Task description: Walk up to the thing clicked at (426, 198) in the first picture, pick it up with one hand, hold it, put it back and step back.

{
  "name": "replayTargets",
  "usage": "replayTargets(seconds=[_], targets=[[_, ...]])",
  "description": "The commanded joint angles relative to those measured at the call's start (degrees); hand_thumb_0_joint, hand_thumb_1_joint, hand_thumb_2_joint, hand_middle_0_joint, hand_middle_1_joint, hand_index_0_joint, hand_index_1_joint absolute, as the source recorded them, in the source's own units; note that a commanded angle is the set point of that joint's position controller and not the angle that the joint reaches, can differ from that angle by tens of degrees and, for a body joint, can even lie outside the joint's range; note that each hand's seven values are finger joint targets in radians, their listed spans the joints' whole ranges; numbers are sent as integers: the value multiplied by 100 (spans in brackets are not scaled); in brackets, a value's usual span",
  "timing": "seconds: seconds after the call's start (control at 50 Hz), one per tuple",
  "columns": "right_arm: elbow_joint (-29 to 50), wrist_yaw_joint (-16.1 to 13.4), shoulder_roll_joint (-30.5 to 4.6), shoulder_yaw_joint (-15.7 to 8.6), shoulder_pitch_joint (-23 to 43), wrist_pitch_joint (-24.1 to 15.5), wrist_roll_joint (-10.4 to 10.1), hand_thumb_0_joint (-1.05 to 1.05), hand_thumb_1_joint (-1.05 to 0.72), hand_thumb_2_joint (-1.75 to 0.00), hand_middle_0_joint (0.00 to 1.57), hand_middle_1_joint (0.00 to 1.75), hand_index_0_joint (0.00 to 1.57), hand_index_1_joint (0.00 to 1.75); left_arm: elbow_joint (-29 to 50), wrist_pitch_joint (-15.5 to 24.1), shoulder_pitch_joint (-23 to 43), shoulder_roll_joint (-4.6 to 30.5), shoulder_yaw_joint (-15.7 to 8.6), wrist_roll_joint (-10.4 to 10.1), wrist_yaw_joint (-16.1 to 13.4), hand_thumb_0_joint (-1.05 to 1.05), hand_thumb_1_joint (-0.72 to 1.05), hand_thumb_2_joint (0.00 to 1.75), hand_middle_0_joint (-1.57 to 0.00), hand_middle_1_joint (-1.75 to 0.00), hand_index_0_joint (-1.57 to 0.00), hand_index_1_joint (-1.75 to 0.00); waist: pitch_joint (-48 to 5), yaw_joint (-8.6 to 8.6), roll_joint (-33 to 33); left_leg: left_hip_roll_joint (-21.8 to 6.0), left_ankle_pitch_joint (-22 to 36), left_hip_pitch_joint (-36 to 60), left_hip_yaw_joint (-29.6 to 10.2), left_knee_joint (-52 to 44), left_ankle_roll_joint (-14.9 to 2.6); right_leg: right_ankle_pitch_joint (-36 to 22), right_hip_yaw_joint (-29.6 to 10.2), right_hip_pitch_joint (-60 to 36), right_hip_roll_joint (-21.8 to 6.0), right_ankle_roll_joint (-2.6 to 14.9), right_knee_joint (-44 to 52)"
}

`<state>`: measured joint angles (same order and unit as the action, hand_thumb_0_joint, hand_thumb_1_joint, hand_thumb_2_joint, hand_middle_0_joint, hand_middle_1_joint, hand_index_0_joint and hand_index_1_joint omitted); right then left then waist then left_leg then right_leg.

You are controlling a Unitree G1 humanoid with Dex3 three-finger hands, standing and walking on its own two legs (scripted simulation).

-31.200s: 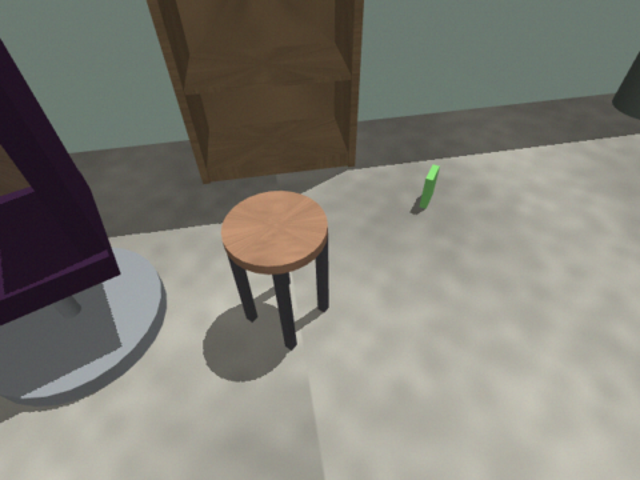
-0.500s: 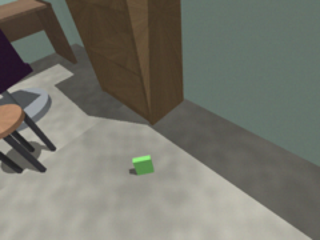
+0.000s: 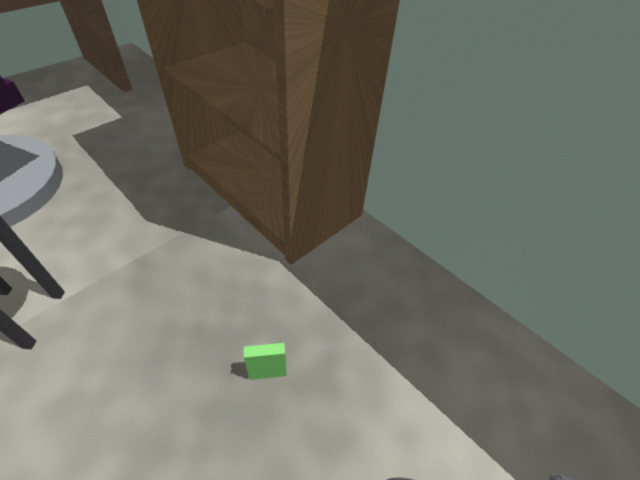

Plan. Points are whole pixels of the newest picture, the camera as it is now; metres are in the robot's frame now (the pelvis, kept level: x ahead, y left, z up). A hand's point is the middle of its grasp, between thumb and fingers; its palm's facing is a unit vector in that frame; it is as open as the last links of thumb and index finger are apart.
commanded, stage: walk up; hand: left
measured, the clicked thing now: (266, 362) +0.55 +0.17 -0.68
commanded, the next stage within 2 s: none
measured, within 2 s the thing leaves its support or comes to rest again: neither
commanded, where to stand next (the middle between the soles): +0.22 -0.02 m, yaw -2 degrees
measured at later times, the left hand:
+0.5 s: hand (162, 448) +0.19 +0.23 -0.11, palm faces -0.05 -0.89 -0.45, open 7.3 cm
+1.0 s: hand (163, 445) +0.20 +0.25 -0.16, palm faces -0.03 -0.94 -0.33, open 7.3 cm
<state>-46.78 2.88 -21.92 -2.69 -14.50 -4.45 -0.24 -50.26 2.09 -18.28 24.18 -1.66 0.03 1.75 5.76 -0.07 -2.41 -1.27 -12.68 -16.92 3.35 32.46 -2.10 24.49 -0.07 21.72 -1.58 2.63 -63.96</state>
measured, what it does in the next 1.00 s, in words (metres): walks ahead: right foot, then left foot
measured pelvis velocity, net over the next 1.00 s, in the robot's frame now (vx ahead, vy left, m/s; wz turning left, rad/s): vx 0.15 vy -0.01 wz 0.00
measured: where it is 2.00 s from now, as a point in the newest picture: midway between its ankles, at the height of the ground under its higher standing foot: outside the picture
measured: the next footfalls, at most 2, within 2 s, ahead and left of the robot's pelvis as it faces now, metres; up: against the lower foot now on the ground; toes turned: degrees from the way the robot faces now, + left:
right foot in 0.30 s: +0.21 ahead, -0.16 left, +0.00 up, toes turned -4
left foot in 0.68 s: +0.24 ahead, +0.12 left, +0.00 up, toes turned +0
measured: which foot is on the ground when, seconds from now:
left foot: down 0.00-0.32, up 0.34-0.66, down 0.68-1.00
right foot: up 0.00-0.28, down 0.30-1.00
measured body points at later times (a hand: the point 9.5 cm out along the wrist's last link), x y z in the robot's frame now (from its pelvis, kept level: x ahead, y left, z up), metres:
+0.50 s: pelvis +0.13 -0.04 +0.00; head +0.15 -0.08 +0.45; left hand +0.19 +0.28 -0.08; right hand +0.19 -0.36 -0.14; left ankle +0.15 +0.11 -0.67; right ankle +0.18 -0.16 -0.73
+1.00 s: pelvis +0.15 -0.01 +0.00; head +0.16 +0.00 +0.45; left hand +0.21 +0.30 -0.14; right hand +0.26 -0.31 -0.12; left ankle +0.21 +0.12 -0.73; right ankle +0.18 -0.16 -0.73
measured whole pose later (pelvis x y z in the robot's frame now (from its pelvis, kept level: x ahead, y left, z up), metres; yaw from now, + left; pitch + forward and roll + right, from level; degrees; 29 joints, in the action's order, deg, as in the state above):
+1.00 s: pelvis +0.15 -0.01 +0.00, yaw +0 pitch -3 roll -1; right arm -58.2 1.4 -19.8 0.3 -5.6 0.3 0.1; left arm -60.9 0.4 -10.3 21.6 0.5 0.1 0.6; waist 3.7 1.1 0.0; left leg -2.7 -13.3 -17.8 -0.4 33.7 0.9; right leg 14.7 1.9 13.7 -1.9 -1.5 -31.2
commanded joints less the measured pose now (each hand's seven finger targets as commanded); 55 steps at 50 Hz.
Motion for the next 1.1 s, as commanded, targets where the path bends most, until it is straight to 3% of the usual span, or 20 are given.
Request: replayTargets(seconds=[0.0,0.14,0.2,0.26,0.28,0.3,0.32,0.34,0.4,0.48,0.58,0.64,0.66,0.68,0.7,0.72,0.78,0.82,0.92,1.08], targets=[[273,-168,-1517,-441,-448,-123,-11,0,-90,-90,20,30,20,30,245,107,-611,1026,-377,-51,-28,0,90,90,-20,-30,-20,-30,-381,22,1037,-1265,1501,728,-1178,-1508,-893,-727,-338,652,-284,-110,214],[450,-102,-1677,-502,-431,-70,99,0,-90,-90,20,30,20,30,465,196,206,999,-409,40,103,0,90,90,-20,-30,-20,-30,5,-223,1132,-1252,-132,436,-939,-1816,-1161,-1098,117,535,-417,-288,2238],[548,-61,-1661,-490,-155,0,96,0,-90,-90,20,30,20,30,305,302,-76,993,-463,38,67,0,90,90,-20,-30,-20,-30,-151,32,1102,-1297,-133,-23,-934,-1300,-1056,-1365,173,-436,-259,-212,2830],[602,-68,-1191,-297,-232,102,59,0,-90,-90,20,30,20,30,13,388,-852,1256,-584,91,-89,0,90,90,-20,-30,-20,-30,-717,438,-70,-645,-107,-560,-305,581,-585,-1479,162,-2115,-26,-142,3621],[637,-72,-882,-194,-437,98,32,0,-90,-90,20,30,20,30,20,421,-1108,1637,-706,134,-157,0,90,90,-20,-30,-20,-30,-890,554,-1186,-91,-684,-1167,95,1975,-318,-723,-1259,-2463,-907,192,4312],[539,-107,-753,-137,-754,183,49,0,-90,-90,20,30,20,30,242,443,-819,1849,-670,113,-204,0,90,90,-20,-30,-20,-30,-682,287,-1291,342,-1836,-1777,-181,2633,4,-840,-3217,-2253,-2126,673,4874],[411,-178,-1308,-291,-758,273,90,0,-90,-90,20,30,20,30,327,381,-421,1900,-659,33,-205,0,90,90,-20,-30,-20,-30,-494,246,-634,14,-2098,-1621,-488,2947,5,-574,-3304,-1728,-2348,1239,4789],[325,-212,-1405,-354,-678,293,90,0,-90,-90,20,30,20,30,379,355,-265,1838,-635,15,-209,0,90,90,-20,-30,-20,-30,-348,203,-738,-127,-2173,-1678,-583,3102,2,-682,-3211,-1439,-2303,1442,4742],[61,-182,-1294,-336,-651,349,18,0,-90,-90,20,30,20,30,380,357,-130,1464,-472,-18,-261,0,90,90,-20,-30,-20,-30,-304,90,-646,-217,-1279,-1417,-770,2822,42,-1728,-1560,-1179,-1423,819,4561],[-77,-178,-1081,-286,-646,441,68,0,-90,-90,20,30,20,30,482,327,128,1363,-404,68,-296,0,90,90,-20,-30,-20,-30,-546,19,-760,-196,-899,-823,-561,2076,212,-2828,-699,-828,-1171,848,4225],[-267,-224,-980,-260,-169,394,44,0,-90,-90,20,30,20,30,402,198,407,1324,-338,36,-297,0,90,90,-20,-30,-20,-30,-659,85,-819,-86,-310,90,-229,791,264,-3306,-491,-379,-1195,802,3612],[-469,-286,-1101,-302,-248,311,90,0,-90,-90,20,30,20,30,371,62,637,1134,-229,-44,-286,0,90,90,-20,-30,-20,-30,-650,-136,-403,-48,477,856,-322,-271,66,-2202,-500,240,-1033,442,3054],[-468,-311,-1396,-351,-248,276,152,0,-90,-90,20,30,20,30,386,29,601,916,-163,-66,-279,0,90,90,-20,-30,-20,-30,-782,-118,335,-692,523,893,-1153,-716,-109,-1524,-311,365,-737,171,2682],[-328,-307,-1634,-334,181,235,176,0,-90,-90,20,30,20,30,309,-26,432,679,-96,-144,-278,0,90,90,-20,-30,-20,-30,-705,157,1100,-1458,231,459,-2373,-1231,-409,-462,59,282,-84,-108,2215],[-304,-282,-1831,-337,589,249,76,0,-90,-90,20,30,20,30,40,-94,279,978,-170,-137,-332,0,90,90,-20,-30,-20,-30,-644,188,1367,-1790,-474,-294,-2573,-1345,-937,614,64,-345,-13,-110,1935],[-316,-266,-1706,-314,898,283,77,0,-90,-90,20,30,20,30,-155,-102,212,1078,-188,-91,-326,0,90,90,-20,-30,-20,-30,-534,282,1268,-1643,-908,-730,-2383,-1327,-957,407,-18,-784,-140,-108,1949],[-427,-263,-1313,-141,994,318,76,0,-90,-90,20,30,20,30,-417,-41,328,995,-187,-53,-258,0,90,90,-20,-30,-20,-30,-486,261,1306,-852,-789,-614,-1342,-977,-312,-654,46,-945,-107,-85,3065],[-525,-245,-1226,-87,1044,309,31,0,-90,-90,20,30,20,30,-522,-17,423,990,-156,-39,-267,0,90,90,-20,-30,-20,-30,-740,231,1342,-806,-554,-376,-1303,-861,-201,-1013,-61,-1157,-167,-84,3357],[-753,-245,-1250,-56,1250,364,57,0,-90,-90,20,30,20,30,-726,-7,951,992,-85,-10,-208,0,90,90,-20,-30,-20,-30,-401,94,958,-762,-1872,-341,-1399,-1353,-105,-374,-252,-800,-261,-91,3758],[-1121,-227,-1098,-5,1247,305,-17,0,-90,-90,20,30,20,30,-1045,127,1254,993,-50,8,-206,0,90,90,-20,-30,-20,-30,-795,-51,165,-545,372,770,-872,-868,-3,-1676,-517,-823,-630,-104,4426]])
